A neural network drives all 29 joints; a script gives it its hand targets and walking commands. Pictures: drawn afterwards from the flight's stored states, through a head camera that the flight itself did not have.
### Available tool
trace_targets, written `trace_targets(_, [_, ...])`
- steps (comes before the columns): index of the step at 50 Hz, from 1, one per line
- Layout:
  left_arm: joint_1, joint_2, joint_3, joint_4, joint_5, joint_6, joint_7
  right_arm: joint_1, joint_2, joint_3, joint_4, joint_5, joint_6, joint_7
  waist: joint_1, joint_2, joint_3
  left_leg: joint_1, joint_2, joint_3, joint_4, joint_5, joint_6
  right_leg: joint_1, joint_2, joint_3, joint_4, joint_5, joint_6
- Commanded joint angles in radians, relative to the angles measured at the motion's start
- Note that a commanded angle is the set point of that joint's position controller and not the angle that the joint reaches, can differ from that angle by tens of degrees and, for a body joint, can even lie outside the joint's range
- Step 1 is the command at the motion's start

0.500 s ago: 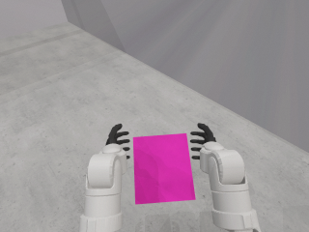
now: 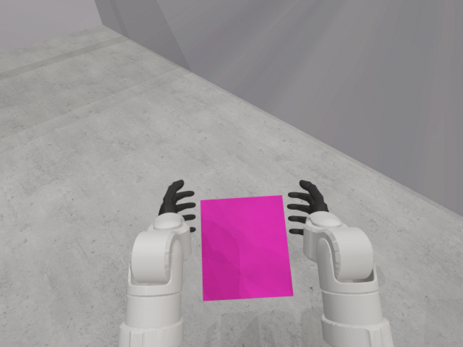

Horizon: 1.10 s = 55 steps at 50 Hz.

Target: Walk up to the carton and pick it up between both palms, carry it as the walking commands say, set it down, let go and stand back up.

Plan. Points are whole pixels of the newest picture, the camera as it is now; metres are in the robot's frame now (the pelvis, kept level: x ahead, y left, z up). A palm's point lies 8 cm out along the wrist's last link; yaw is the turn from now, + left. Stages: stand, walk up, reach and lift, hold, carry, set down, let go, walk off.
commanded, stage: carry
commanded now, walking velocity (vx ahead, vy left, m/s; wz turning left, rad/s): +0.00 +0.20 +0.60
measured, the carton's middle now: (243, 247) +0.33 -0.01 -0.02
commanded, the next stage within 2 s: none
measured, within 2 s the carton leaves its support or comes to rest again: neither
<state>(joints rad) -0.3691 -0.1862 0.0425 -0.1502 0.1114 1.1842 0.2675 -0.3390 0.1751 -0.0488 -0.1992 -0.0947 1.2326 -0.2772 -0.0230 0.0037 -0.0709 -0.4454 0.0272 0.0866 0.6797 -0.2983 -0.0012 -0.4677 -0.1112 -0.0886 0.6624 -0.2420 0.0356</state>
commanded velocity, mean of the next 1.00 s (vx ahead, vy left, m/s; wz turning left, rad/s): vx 0.00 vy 0.20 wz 0.60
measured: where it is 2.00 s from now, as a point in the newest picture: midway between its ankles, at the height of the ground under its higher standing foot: outside the picture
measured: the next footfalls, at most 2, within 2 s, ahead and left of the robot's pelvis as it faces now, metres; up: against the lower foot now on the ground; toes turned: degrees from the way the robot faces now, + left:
right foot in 0.26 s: +0.04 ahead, -0.10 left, +0.00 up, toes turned -1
left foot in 0.58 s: -0.03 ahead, +0.24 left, +0.00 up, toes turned +25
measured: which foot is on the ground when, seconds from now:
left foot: down 0.00-0.26, up 0.28-0.56, down 0.58-0.94, up 0.96-1.00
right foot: down 0.00-0.06, up 0.08-0.24, down 0.26-0.60, up 0.62-0.90, down 0.92-1.00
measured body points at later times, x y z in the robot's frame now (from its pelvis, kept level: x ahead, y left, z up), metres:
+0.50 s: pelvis -0.04 +0.04 +0.01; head +0.01 +0.03 +0.46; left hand +0.23 +0.23 +0.09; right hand +0.29 +0.00 +0.09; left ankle -0.06 +0.20 -0.67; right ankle +0.00 -0.10 -0.72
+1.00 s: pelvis -0.12 +0.14 +0.00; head -0.08 +0.13 +0.45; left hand +0.09 +0.40 +0.09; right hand +0.20 +0.19 +0.08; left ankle -0.11 +0.22 -0.68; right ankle -0.07 +0.05 -0.72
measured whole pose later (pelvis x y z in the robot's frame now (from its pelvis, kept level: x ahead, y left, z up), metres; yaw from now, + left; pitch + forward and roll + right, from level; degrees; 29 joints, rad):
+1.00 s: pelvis -0.12 +0.14 +0.00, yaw +31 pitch +3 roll +1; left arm -0.31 -0.17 0.02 -0.25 0.06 1.18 0.26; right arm -0.28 0.16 0.00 -0.30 -0.08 1.23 -0.29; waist 0.00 0.06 0.00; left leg -0.60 -0.13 0.04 0.95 -0.43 0.03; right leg -0.37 -0.09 -0.14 0.67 -0.35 -0.02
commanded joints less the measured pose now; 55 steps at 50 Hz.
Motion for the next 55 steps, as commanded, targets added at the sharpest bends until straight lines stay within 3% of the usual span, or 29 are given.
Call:
trace_targets(1, [-0.200,-1.084,-0.410,-0.099,-0.290,-0.008,-0.202,-0.390,1.048,0.491,-0.146,0.345,-0.042,0.228,0.023,-0.185,-0.321,0.021,0.020,-0.044,-0.001,-0.141,-0.010,0.190,-0.261,0.189,-0.127,0.217,-0.050])
trace_targets(2, [-0.204,-1.082,-0.412,-0.108,-0.289,-0.007,-0.202,-0.395,1.055,0.493,-0.149,0.349,-0.042,0.229,0.016,-0.112,-0.309,0.065,0.028,-0.093,-0.083,-0.090,0.008,0.122,-0.231,0.133,-0.068,0.149,-0.019])
trace_targets(4, [-0.223,-1.090,-0.426,-0.130,-0.290,-0.006,-0.201,-0.401,1.051,0.486,-0.157,0.349,-0.045,0.228,0.015,0.230,-0.288,0.159,0.212,-0.407,-0.277,0.217,0.101,-0.070,-0.024,-0.038,0.199,-0.128,0.056])
trace_targets(5, [-0.245,-1.097,-0.441,-0.145,-0.298,-0.008,-0.203,-0.390,1.060,0.487,-0.163,0.348,-0.047,0.227,0.007,0.277,-0.292,0.210,0.256,-0.456,-0.274,0.413,0.168,-0.133,0.043,-0.036,0.364,-0.358,0.064])
trace_targets(7, [-0.243,-1.124,-0.466,-0.160,-0.328,-0.016,-0.214,-0.369,1.072,0.488,-0.175,0.329,-0.058,0.223,0.017,0.154,-0.327,0.248,0.228,-0.381,-0.206,0.532,0.182,-0.128,0.027,0.040,0.424,-0.340,0.054])
trace_targets(10, [-0.241,-1.139,-0.492,-0.214,-0.370,-0.027,-0.223,-0.328,1.072,0.485,-0.221,0.315,-0.080,0.210,0.019,0.156,-0.384,0.276,0.154,-0.273,-0.117,0.643,0.147,-0.008,0.048,0.003,0.184,-0.225,0.037])
trace_targets(12, [-0.189,-1.130,-0.480,-0.190,-0.358,-0.027,-0.225,-0.307,1.051,0.489,-0.225,0.305,-0.085,0.203,0.041,0.097,-0.396,0.133,0.119,-0.230,-0.052,0.551,0.117,0.241,0.023,-0.004,-0.112,-0.052,0.012])
trace_targets(13, [-0.163,-1.116,-0.468,-0.173,-0.346,-0.028,-0.227,-0.307,1.044,0.493,-0.223,0.305,-0.085,0.201,0.063,-0.049,-0.381,-0.076,0.064,-0.175,0.071,0.339,0.069,0.446,-0.131,0.163,-0.271,0.095,-0.017])
trace_targets(14, [-0.144,-1.103,-0.459,-0.145,-0.335,-0.030,-0.228,-0.282,1.028,0.494,-0.229,0.287,-0.078,0.203,0.040,-0.429,-0.388,-0.345,-0.099,-0.037,0.320,-0.286,-0.014,0.565,-0.520,0.560,-0.261,0.632,-0.172])
trace_targets(15, [-0.165,-1.106,-0.458,-0.196,-0.359,-0.036,-0.232,-0.333,1.028,0.509,-0.267,0.311,-0.087,0.203,0.030,-0.317,-0.377,-0.387,-0.019,-0.095,0.512,-0.372,-0.023,0.526,-0.530,0.531,-0.201,0.794,-0.242])
trace_targets(17, [-0.155,-1.093,-0.455,-0.232,-0.349,-0.047,-0.228,-0.327,1.054,0.550,-0.269,0.343,-0.087,0.206,0.034,-0.154,-0.358,-0.317,0.019,-0.124,0.567,-0.223,-0.031,0.503,-0.410,0.301,-0.146,0.742,-0.143])
trace_targets(20, [-0.149,-1.057,-0.437,-0.278,-0.336,-0.061,-0.229,-0.334,1.079,0.581,-0.284,0.367,-0.095,0.211,0.035,-0.224,-0.325,-0.230,-0.003,-0.021,0.436,-0.131,-0.068,0.486,-0.306,0.087,-0.118,0.696,-0.058])
trace_targets(27, [-0.074,-0.967,-0.435,-0.268,-0.297,-0.025,-0.205,-0.274,1.018,0.562,-0.245,0.348,-0.058,0.203,0.050,-0.330,-0.308,-0.022,-0.038,0.104,-0.059,-0.111,-0.066,0.466,-0.331,-0.014,-0.082,0.692,-0.017])
trace_targets(28, [-0.074,-0.965,-0.437,-0.260,-0.294,-0.020,-0.202,-0.267,1.013,0.554,-0.232,0.345,-0.051,0.206,0.040,-0.306,-0.322,0.045,-0.057,0.123,-0.187,-0.038,-0.063,0.462,-0.319,-0.033,-0.032,0.663,0.004])
trace_targets(29, [-0.075,-0.959,-0.436,-0.251,-0.288,-0.013,-0.200,-0.256,1.006,0.543,-0.211,0.343,-0.044,0.210,0.027,-0.184,-0.359,0.185,-0.053,0.066,-0.274,0.013,-0.049,0.372,-0.276,-0.051,0.077,0.525,0.036])
trace_targets(30, [-0.098,-0.939,-0.442,-0.251,-0.288,-0.005,-0.197,-0.257,0.999,0.531,-0.192,0.336,-0.038,0.213,0.013,0.004,-0.360,0.324,0.089,-0.123,-0.288,0.290,-0.004,0.173,-0.230,-0.049,0.231,0.164,0.076])
trace_targets(31, [-0.127,-0.950,-0.483,-0.266,-0.304,0.004,-0.199,-0.231,0.985,0.501,-0.167,0.318,-0.040,0.212,0.015,0.352,-0.309,0.420,0.300,-0.449,-0.250,0.823,0.125,-0.160,-0.026,-0.124,0.403,-0.496,0.125])
trace_targets(32, [-0.156,-0.995,-0.514,-0.258,-0.316,0.001,-0.204,-0.234,1.012,0.497,-0.169,0.314,-0.043,0.216,0.016,0.306,-0.322,0.452,0.293,-0.415,-0.165,1.007,0.187,-0.203,-0.016,-0.009,0.559,-0.557,0.106])
trace_targets(34, [-0.232,-1.064,-0.557,-0.278,-0.371,-0.005,-0.218,-0.232,1.053,0.474,-0.167,0.297,-0.055,0.222,0.017,0.203,-0.349,0.424,0.223,-0.268,-0.131,0.875,0.171,-0.212,-0.036,0.024,0.608,-0.407,0.089])
trace_targets(36, [-0.273,-1.108,-0.583,-0.300,-0.403,-0.015,-0.221,-0.236,1.060,0.447,-0.183,0.293,-0.078,0.221,0.016,0.212,-0.363,0.409,0.165,-0.209,-0.135,0.743,0.165,-0.174,-0.025,0.016,0.544,-0.296,0.086])
trace_targets(42, [-0.204,-1.073,-0.534,-0.257,-0.388,-0.021,-0.218,-0.252,1.019,0.479,-0.237,0.287,-0.089,0.200,0.006,0.123,-0.358,0.307,0.194,-0.360,-0.211,0.492,0.230,-0.008,0.031,0.022,0.285,-0.276,0.041])
trace_targets(46, [-0.177,-1.059,-0.481,-0.219,-0.367,-0.013,-0.219,-0.288,1.014,0.510,-0.249,0.298,-0.076,0.192,0.033,0.081,-0.358,0.073,0.124,-0.352,-0.216,0.318,0.144,0.352,0.041,0.024,-0.124,-0.166,-0.025])
trace_targets(47, [-0.166,-1.054,-0.462,-0.205,-0.352,-0.012,-0.218,-0.317,1.014,0.516,-0.252,0.307,-0.070,0.190,0.057,-0.043,-0.344,-0.130,0.060,-0.299,-0.103,0.171,0.085,0.552,-0.097,0.167,-0.315,-0.084,-0.063])
trace_targets(48, [-0.131,-1.057,-0.427,-0.160,-0.315,-0.017,-0.216,-0.346,1.010,0.542,-0.282,0.307,-0.059,0.200,0.058,-0.503,-0.307,-0.343,-0.128,-0.088,0.303,-0.282,0.007,0.556,-0.534,0.584,-0.391,0.242,-0.240])
trace_targets(49, [-0.161,-1.074,-0.429,-0.208,-0.333,-0.018,-0.221,-0.394,1.029,0.542,-0.301,0.332,-0.062,0.201,0.037,-0.285,-0.274,-0.393,-0.029,-0.134,0.565,-0.312,-0.013,0.483,-0.556,0.521,-0.316,0.503,-0.290])
trace_targets(50, [-0.156,-1.068,-0.421,-0.221,-0.328,-0.022,-0.217,-0.388,1.051,0.552,-0.284,0.360,-0.060,0.201,0.037,-0.124,-0.286,-0.345,-0.001,-0.186,0.633,-0.253,-0.020,0.465,-0.477,0.389,-0.260,0.534,-0.242])
trace_targets(51, [-0.157,-1.055,-0.415,-0.216,-0.318,-0.022,-0.215,-0.379,1.057,0.564,-0.258,0.367,-0.055,0.204,0.035,-0.062,-0.279,-0.313,0.018,-0.172,0.638,-0.182,-0.030,0.462,-0.403,0.241,-0.227,0.529,-0.163])
trace_targets(53, [-0.192,-1.026,-0.401,-0.240,-0.316,-0.030,-0.214,-0.370,1.068,0.569,-0.233,0.371,-0.059,0.208,0.025,-0.137,-0.265,-0.299,0.017,-0.080,0.543,-0.099,-0.066,0.515,-0.303,0.087,-0.167,0.602,-0.086])
trace_targets(55, [-0.190,-0.996,-0.392,-0.254,-0.314,-0.030,-0.213,-0.357,1.057,0.565,-0.231,0.363,-0.059,0.202,0.031,-0.213,-0.259,-0.237,-0.003,-0.016,0.449,-0.116,-0.077,0.488,-0.292,0.032,-0.153,0.649,-0.068])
